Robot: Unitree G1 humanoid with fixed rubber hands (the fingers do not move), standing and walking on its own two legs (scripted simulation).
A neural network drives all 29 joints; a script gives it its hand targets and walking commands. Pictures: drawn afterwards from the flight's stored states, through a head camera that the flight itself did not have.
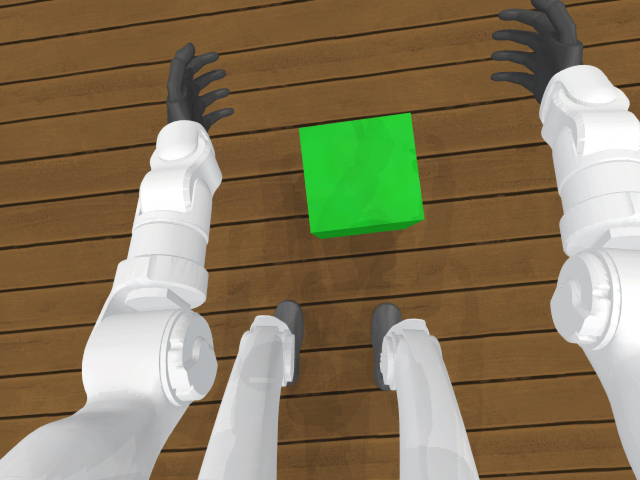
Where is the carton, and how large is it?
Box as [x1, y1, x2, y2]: [299, 113, 423, 238]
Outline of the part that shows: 410,113 299,128 310,230 313,234 320,238 400,229 405,228 423,219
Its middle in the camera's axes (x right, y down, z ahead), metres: +0.08 -0.11 +0.84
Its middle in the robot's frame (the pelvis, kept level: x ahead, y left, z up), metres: +0.51 -0.03 -0.52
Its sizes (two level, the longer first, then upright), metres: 0.210 0.200 0.250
